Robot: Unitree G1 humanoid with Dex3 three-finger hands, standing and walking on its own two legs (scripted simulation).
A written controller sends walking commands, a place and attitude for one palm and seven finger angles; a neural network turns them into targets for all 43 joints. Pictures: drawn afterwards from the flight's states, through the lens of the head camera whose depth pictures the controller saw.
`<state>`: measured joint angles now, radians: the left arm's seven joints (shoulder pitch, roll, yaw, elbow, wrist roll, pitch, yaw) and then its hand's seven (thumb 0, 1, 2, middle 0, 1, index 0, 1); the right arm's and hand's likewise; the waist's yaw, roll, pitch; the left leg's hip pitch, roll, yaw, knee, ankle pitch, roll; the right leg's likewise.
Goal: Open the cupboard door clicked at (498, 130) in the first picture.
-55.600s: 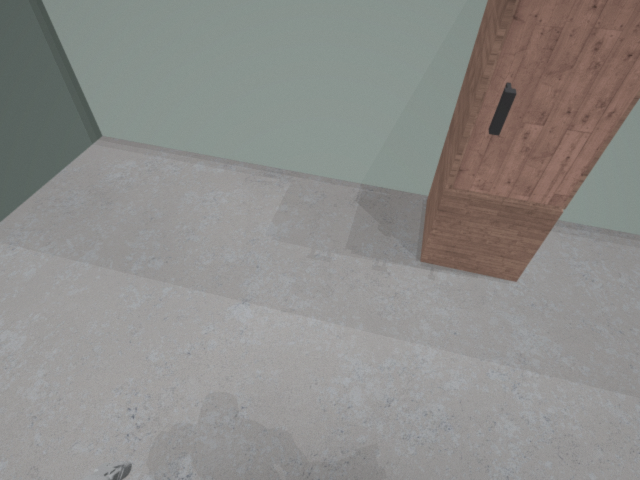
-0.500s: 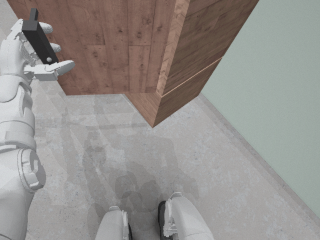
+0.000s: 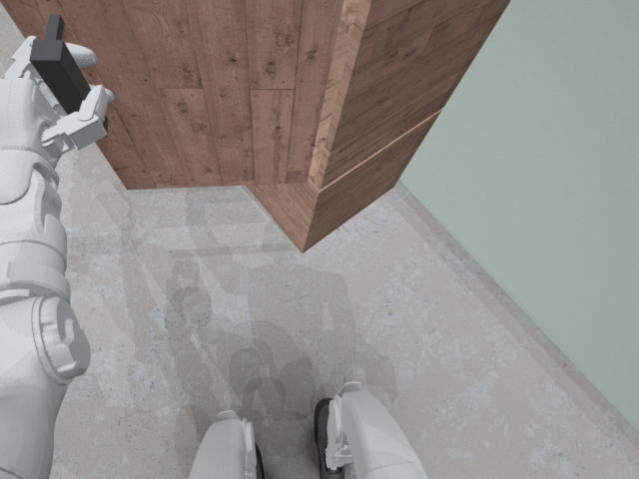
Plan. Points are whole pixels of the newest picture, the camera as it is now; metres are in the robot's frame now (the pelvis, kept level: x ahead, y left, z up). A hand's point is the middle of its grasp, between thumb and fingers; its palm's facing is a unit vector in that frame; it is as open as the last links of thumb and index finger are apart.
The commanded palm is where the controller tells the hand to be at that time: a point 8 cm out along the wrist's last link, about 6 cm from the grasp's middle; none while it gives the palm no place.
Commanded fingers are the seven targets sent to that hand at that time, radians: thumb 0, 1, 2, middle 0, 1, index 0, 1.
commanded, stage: pull the door open along its arc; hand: left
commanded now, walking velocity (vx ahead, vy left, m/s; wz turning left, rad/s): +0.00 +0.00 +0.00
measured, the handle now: (76, 79) +0.58 +0.23 +0.05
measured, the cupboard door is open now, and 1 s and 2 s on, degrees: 57 100 100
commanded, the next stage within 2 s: open thumb and fingers to let go in 1.06 s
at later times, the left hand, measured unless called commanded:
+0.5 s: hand (125, 204) +0.42 +0.17 +0.05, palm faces +0.07 -1.00 +0.04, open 6.6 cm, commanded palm +0.36 +0.23 +0.05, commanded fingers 0.00 0.90 0.90 -0.40 -1.35 -0.40 -1.35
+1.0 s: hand (217, 267) +0.34 +0.08 +0.05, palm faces +0.44 -0.90 +0.00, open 6.7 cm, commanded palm +0.27 +0.11 +0.05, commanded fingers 0.00 0.90 0.90 -0.40 -1.35 -0.40 -1.35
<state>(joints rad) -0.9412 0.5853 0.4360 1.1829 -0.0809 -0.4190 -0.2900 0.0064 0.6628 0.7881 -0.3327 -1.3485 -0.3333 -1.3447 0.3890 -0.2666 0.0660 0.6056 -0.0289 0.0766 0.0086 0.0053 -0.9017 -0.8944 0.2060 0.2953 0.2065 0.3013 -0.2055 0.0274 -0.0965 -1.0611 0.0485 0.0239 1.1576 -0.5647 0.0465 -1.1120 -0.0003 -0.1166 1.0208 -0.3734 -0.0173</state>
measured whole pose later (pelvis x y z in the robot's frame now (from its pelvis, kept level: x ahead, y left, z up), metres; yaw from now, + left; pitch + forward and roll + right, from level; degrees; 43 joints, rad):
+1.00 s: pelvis +0.01 -0.04 +0.02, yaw +3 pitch +17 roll +1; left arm -0.09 -0.07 -0.04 0.37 0.03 -0.39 0.51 0.02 0.64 0.74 -0.27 -1.28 -0.29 -1.30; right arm 0.21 -0.18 0.00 0.59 -0.08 0.00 0.03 0.01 -0.90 -0.89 0.20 0.30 0.21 0.30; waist -0.02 0.02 -0.15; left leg -0.78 0.02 0.02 1.01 -0.53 -0.01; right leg -0.88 -0.02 -0.11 0.99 -0.41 -0.07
